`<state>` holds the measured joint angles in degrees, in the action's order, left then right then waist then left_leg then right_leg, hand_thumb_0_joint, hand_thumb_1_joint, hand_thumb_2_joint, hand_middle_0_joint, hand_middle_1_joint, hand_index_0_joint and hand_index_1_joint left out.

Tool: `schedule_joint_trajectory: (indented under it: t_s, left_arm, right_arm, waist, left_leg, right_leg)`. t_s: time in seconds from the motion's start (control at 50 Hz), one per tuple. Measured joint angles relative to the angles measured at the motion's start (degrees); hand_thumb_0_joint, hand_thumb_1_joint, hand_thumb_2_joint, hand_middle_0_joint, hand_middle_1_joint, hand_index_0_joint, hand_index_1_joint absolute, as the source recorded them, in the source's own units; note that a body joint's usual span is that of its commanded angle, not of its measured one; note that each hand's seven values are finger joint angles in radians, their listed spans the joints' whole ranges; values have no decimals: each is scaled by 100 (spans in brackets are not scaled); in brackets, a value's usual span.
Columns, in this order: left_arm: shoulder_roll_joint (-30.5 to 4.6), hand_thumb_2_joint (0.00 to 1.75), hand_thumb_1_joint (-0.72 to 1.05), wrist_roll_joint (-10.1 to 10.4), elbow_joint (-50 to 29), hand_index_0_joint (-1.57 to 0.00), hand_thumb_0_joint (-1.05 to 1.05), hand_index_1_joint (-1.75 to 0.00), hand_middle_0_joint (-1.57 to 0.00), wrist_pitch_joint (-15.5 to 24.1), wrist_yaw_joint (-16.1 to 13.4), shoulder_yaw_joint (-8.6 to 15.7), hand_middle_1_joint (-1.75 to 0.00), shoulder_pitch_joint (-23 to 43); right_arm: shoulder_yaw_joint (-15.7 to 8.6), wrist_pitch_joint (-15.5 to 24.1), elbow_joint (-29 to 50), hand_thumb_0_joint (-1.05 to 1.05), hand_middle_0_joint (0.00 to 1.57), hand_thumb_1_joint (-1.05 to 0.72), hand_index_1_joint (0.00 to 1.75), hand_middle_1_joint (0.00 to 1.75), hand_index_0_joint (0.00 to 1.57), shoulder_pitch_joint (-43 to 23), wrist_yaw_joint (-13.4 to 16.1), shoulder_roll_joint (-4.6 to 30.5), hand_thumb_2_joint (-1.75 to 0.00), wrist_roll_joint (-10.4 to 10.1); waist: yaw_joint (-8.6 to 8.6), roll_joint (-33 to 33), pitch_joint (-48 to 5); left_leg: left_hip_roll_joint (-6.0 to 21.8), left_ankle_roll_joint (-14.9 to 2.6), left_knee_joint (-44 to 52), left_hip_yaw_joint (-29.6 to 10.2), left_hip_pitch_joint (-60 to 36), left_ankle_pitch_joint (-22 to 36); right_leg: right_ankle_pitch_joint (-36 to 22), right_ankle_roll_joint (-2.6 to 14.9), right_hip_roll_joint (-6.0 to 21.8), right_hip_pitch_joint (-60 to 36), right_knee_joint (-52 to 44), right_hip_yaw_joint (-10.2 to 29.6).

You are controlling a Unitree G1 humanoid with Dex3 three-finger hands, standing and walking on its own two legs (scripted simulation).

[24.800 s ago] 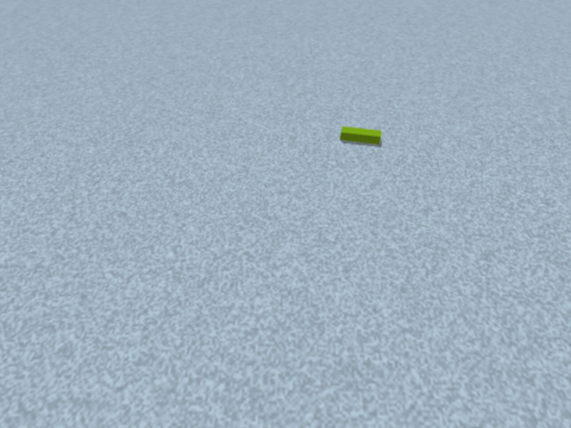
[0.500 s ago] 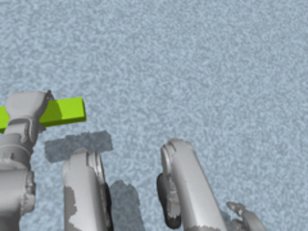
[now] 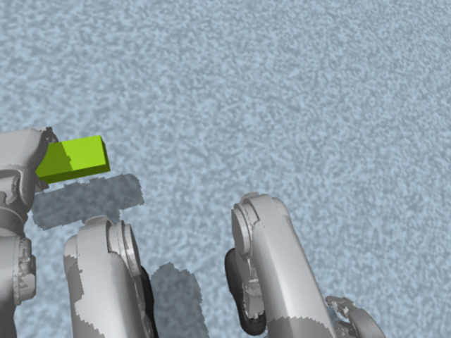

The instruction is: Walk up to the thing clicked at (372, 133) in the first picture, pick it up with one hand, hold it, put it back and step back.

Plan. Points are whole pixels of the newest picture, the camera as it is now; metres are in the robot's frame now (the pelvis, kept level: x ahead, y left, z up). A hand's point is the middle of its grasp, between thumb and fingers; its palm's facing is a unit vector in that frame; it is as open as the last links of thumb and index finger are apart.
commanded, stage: lower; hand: left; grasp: from above
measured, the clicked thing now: (42, 165) +0.44 +0.30 -0.20
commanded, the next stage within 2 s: rest in 0.34 s
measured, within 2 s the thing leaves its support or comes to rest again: rests again in 1.14 s
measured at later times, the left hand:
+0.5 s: hand (47, 172) +0.43 +0.30 -0.23, palm faces -0.44 -0.09 -0.89, open 9.4 cm
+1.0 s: hand (55, 174) +0.44 +0.30 -0.27, palm faces -0.45 -0.12 -0.89, open 9.4 cm
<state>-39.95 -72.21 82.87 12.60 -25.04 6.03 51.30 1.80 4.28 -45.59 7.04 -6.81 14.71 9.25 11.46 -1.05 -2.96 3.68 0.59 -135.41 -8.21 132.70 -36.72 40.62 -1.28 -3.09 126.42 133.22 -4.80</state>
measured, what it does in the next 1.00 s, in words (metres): stands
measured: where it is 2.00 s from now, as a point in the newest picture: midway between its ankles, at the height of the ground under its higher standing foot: (197, 315)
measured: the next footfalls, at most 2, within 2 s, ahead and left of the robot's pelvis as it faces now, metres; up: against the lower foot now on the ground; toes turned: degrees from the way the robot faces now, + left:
none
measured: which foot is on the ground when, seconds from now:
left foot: down 0.00-1.00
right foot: down 0.00-1.00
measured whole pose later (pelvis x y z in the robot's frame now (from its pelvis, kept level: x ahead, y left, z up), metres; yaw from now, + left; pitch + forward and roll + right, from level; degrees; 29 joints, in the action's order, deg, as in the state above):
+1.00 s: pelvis +0.01 +0.00 -0.05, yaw -5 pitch +27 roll -11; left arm -50.1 -75.3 94.1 15.4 -34.5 10.8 51.6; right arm 9.8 9.2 -44.6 4.5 -11.7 16.6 15.8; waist 16.5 -6.3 4.8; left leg 3.5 1.3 -146.9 -14.5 136.6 -39.1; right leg 41.0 -2.2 -5.1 128.8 140.9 -9.2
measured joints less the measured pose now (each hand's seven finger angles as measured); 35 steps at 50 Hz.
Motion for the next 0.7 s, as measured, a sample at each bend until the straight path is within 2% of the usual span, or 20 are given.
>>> schedule_joint_trajectory:
  t_s: [0.2,0.38,0.58,0.7]
  left_arm:
    - [-166,56,7,-40,159,-69,0,-61,-68,91,-44,-28,-64,41]
    - [-347,56,7,-188,243,-68,0,-63,-67,231,-306,199,-66,-38]
    - [-507,59,7,-156,518,-66,0,-65,-65,126,-500,287,-68,6]
    - [-685,59,8,-201,722,-65,0,-65,-64,186,-611,449,-68,16]
  right_arm:
    - [132,12,58,0,20,-91,30,30,20,-119,-42,53,-90,57]
    - [268,59,91,0,20,-91,30,30,20,-162,-109,79,-90,196]
    - [412,169,61,0,20,-91,30,30,20,-168,-208,100,-90,325]
    - [546,255,107,0,20,-90,30,30,20,-204,-290,104,-90,421]
  waist:
    - [53,-99,139]
    - [161,-218,347]
    - [262,-265,477]
    - [351,-328,595]
  left_leg:
    - [-13,31,-267,-105,135,-44]
    - [-28,75,-541,-240,256,-77]
    - [-18,76,-784,-362,386,-120]
    - [-9,85,-899,-440,375,-168]
  right_leg:
    - [30,7,-22,111,226,-74]
    - [35,14,-51,208,443,-170]
    - [24,-15,-106,314,603,-253]
    - [31,-30,-140,296,668,-306]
